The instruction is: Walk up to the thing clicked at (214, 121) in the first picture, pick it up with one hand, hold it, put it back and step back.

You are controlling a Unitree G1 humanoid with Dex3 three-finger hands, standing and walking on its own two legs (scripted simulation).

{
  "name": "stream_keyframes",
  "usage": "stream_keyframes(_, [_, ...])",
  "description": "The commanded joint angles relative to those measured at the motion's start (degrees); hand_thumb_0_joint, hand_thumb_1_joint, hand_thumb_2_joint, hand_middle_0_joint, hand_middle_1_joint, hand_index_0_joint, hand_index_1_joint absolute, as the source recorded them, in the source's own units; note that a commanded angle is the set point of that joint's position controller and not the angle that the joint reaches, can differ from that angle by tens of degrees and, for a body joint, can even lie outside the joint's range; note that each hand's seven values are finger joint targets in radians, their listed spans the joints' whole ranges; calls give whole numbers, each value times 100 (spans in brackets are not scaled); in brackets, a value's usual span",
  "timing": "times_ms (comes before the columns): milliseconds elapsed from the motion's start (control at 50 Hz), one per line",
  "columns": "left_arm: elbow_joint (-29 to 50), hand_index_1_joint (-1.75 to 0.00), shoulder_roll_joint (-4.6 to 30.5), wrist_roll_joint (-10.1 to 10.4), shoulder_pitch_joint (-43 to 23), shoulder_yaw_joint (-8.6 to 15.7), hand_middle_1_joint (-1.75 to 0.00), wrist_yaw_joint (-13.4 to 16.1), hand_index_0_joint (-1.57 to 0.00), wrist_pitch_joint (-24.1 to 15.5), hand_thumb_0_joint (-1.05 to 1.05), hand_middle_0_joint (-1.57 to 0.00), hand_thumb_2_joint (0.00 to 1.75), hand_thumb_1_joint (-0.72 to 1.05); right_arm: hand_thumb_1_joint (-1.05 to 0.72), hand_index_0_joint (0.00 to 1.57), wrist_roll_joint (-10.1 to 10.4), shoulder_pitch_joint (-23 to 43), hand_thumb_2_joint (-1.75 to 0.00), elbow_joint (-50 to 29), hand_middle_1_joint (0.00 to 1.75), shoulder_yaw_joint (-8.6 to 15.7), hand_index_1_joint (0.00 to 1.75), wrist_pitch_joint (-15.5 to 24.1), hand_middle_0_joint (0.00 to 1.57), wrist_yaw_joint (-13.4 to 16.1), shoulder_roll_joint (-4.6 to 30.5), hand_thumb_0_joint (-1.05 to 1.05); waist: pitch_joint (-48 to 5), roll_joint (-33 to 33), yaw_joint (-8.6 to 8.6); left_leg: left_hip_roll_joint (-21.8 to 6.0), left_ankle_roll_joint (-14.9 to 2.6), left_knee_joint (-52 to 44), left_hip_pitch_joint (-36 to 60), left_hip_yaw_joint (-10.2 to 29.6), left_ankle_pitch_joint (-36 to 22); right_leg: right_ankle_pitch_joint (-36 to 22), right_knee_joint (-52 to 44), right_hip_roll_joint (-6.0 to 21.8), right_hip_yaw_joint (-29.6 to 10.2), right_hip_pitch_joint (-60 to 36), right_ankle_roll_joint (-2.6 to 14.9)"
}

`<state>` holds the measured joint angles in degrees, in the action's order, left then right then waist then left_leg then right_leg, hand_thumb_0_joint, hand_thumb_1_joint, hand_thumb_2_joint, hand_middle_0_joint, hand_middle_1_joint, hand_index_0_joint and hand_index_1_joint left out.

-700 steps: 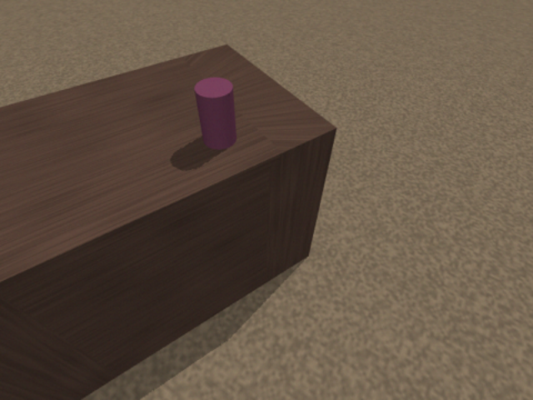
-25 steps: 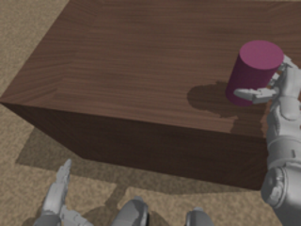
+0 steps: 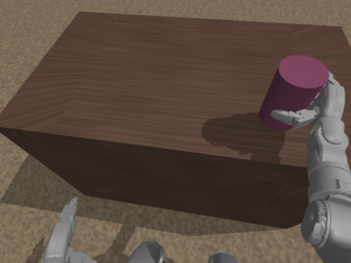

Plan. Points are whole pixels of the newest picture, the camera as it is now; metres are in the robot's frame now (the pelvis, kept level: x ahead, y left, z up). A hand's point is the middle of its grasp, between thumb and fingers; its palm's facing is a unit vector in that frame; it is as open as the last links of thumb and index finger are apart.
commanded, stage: settle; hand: right
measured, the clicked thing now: (288, 96) +0.47 -0.19 +0.10
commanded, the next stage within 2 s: lift in 0.54 s
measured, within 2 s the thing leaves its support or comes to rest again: neither
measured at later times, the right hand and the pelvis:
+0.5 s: hand (299, 87) +0.47 -0.20 +0.13, palm faces +0.18 +0.98 -0.01, open 11.9 cm; pelvis -0.01 +0.00 +0.01, yaw +0 degrees
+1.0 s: hand (302, 75) +0.47 -0.19 +0.16, palm faces +0.17 +0.98 +0.00, open 12.0 cm; pelvis +0.01 +0.00 +0.03, yaw +0 degrees
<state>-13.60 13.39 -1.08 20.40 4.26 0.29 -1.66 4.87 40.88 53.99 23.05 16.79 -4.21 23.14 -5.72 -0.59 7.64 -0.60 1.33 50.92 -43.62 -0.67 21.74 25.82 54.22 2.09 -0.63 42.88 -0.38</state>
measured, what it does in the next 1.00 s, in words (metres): stands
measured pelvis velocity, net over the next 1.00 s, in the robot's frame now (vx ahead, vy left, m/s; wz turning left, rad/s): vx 0.01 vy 0.00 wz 0.00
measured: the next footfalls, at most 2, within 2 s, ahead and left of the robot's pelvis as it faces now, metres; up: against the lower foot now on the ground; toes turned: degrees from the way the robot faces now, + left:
none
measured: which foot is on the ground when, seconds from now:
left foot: down 0.00-1.00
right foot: down 0.00-1.00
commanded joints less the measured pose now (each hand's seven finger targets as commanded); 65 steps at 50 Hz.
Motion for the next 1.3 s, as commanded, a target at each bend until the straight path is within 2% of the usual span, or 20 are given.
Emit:
stream_keyframes(0, [1456, -5, 1076, 106, -576, 570, -5, 186, -4, -423, 0, -5, 6, -56, 9, 125, 45, 2818, -123, -1287, 137, 165, 137, 274, 119, -45, 1393, 0, -2993, 3, 16, 140, -113, -627, 1763, -74, -1914, -1997, -763, -117, 4, -1420, 125])
stream_keyframes(60, [661, -5, 758, 103, 34, 284, -5, 136, -5, -359, 0, -5, 5, -54, 16, 125, 61, 2185, -122, -410, 137, 6, 137, 132, 118, -122, 1082, 0, -1969, -102, -94, 146, -132, -765, 1452, -87, -1530, -1662, -954, -159, 50, -1167, 106])
stream_keyframes(80, [850, -5, 603, 111, -102, 85, -5, 124, -5, -394, 0, -5, 5, -53, 14, 124, 62, 2425, -121, -663, 136, 80, 136, 164, 117, -125, 1217, 0, -2126, -142, -110, 138, -119, -806, 1435, -56, -1479, -1612, -969, -146, 62, -1273, 114])
stream_keyframes(220, [837, -5, 854, 38, -29, 387, -5, 151, -5, -498, 0, -5, 4, -53, 9, 121, 17, 3184, -122, -1357, 134, -5, 134, 260, 115, 22, 1378, 0, -2221, -553, 78, 173, -168, -861, 1255, -44, -1439, -1568, -1080, -128, 74, -1644, 59])
stream_keyframes(280, [836, -5, 849, 48, -130, 390, -5, 164, -5, -517, 0, -5, 4, -53, 8, 121, 44, 3245, -123, -1514, 135, -43, 135, 200, 114, 98, 1339, 0, -2254, -513, -32, 172, -169, -918, 1375, -68, -1404, -1502, -1127, -139, 65, -1673, 71])
stream_keyframes(300, [895, -5, 1192, 56, -238, 712, -5, 209, -5, -558, 0, -5, 5, -53, 5, 120, 37, 2905, -123, -1150, 135, -31, 135, 131, 114, 97, 1292, 0, -2373, -342, 60, 183, -153, -924, 1367, -93, -1362, -1449, -1135, -115, 34, -1745, 81])
stream_keyframes(320, [901, -5, 920, 54, -287, 424, -5, 199, -5, -568, 0, -5, 5, -54, 9, 120, 49, 3244, -124, -1586, 136, -105, 136, 153, 113, 104, 1273, 0, -2436, -474, -20, 173, -159, -952, 1406, -67, -1370, -1460, -1147, -109, 52, -1774, 77])
stream_keyframes(420, [645, -5, 973, 83, -427, 424, -5, 246, -4, -608, 0, -4, 6, -55, 10, 120, 63, 2767, -123, -812, 135, 5, 135, -4, 114, 88, 1312, 0, -2338, -209, -105, 161, -128, -1010, 1575, -111, -1465, -1613, -1205, -104, 12, -1659, 81])
stream_keyframes(440, [648, -5, 757, 91, -497, 223, -5, 244, -4, -613, 0, -4, 6, -55, 10, 121, 82, 3231, -122, -1238, 135, -146, 135, 49, 115, 56, 1235, 0, -2461, -286, -89, 158, -127, -1026, 1617, -83, -1503, -1662, -1218, -96, 20, -1713, 77])
stream_keyframes(640, [248, -5, 727, 90, -75, 212, -6, 222, -5, -604, 0, -5, 5, -54, 7, 124, 60, 3016, -130, -837, 141, -11, 141, -34, 117, 18, 1446, 0, -1948, -429, -50, 131, -122, -1180, 1679, -18, -1659, -1705, -1343, -155, 133, -1700, 91])
stream_keyframes(680, [337, -5, 906, 86, -179, 428, -6, 242, -5, -637, 0, -5, 5, -54, 8, 122, 102, 3079, -128, -1078, 139, 7, 139, -17, 116, 36, 1424, 0, -2207, -388, -23, 149, -120, -1151, 1750, -36, -1848, -1953, -1329, -140, 111, -1931, 81])
stream_keyframes(800, [425, -6, 807, 125, -327, 291, -5, 209, -4, -597, 0, -5, 6, -55, 7, 121, 161, 2762, -126, -1405, 137, -194, 137, -203, 115, 24, 1050, 0, -2515, -309, -193, 162, -150, -1169, 2169, -105, -2287, -2531, -1409, -144, 85, -2170, 39])
stream_keyframes(840, [575, -5, 1035, 124, -490, 495, -5, 255, -4, -623, 0, -4, 6, -55, 7, 123, 191, 3268, -126, -2203, 138, -100, 138, -168, 117, 63, 1349, 0, -3006, -615, -240, 155, -157, -1153, 2231, -108, -2443, -3009, -1393, -107, 61, -2653, -5])
stream_keyframes(920, [-10, -5, 631, 151, -344, 183, -5, 240, -4, -554, 0, -4, 6, -56, 8, 120, 250, 2277, -124, -1593, 135, -389, 135, -415, 114, 121, 642, 0, -2030, -156, -337, 153, -160, -1330, 2350, -146, -2276, -2576, -1629, -149, 99, -2194, 32])
stream_keyframes(960, [738, -5, 644, 177, -943, 133, -5, 271, -4, -610, 0, -4, 6, -55, 7, 123, 235, 2926, -125, -2788, 137, -335, 137, -349, 117, 178, 974, 0, -2787, -231, -433, 130, -140, -1306, 2698, -125, -2519, -2894, -1618, -121, 124, -2621, 18])
stream_keyframes(1020, [-381, -5, 719, 190, 120, 370, -5, 281, -4, -463, 0, -4, 6, -55, 9, 123, 276, 1701, -126, -2005, 138, -400, 138, -673, 116, 182, 593, 0, -1820, -246, -448, 140, -157, -1396, 2468, -165, -2515, -2972, -1720, -148, 150, -2528, 9])
stream_keyframes(1080, [-53, -5, 605, 203, -370, 247, -5, 223, -4, -457, 0, -4, 5, -54, 5, 125, 325, 2187, -128, -3310, 140, -306, 140, -798, 119, 177, 884, 0, -2125, -416, -602, 95, -155, -1454, 2691, -135, -2577, -2994, -1795, -149, 180, -2674, 22])
stream_keyframes(1120, [-202, -5, 603, 219, -294, 259, -5, 211, -4, -411, 0, -4, 5, -54, 8, 125, 406, 1799, -129, -3387, 141, -528, 141, -1097, 119, 179, 488, 0, -1655, -193, -575, 118, -141, -1559, 2573, -183, -2359, -2716, -1911, -148, 175, -2642, 42])
stream_keyframes(1200, [284, -5, 982, 261, -729, 565, -5, 298, -4, -462, 0, -4, 5, -55, 5, 125, 461, 1757, -127, -4156, 140, -493, 140, -1426, 119, 220, 608, 0, -2048, 55, -525, 79, -93, -1622, 2826, -179, -2553, -2781, -1942, -158, 178, -2973, 87])
stream_keyframes(1280, [200, -5, 620, 300, -609, 213, -5, 348, -4, -467, 0, -4, 5, -54, 9, 123, 567, 1479, -125, -4391, 138, -577, 138, -1770, 117, 265, 326, 0, -1490, 354, -611, 47, -51, -1808, 2851, -226, -2148, -2292, -2121, -183, 193, -2876, 117])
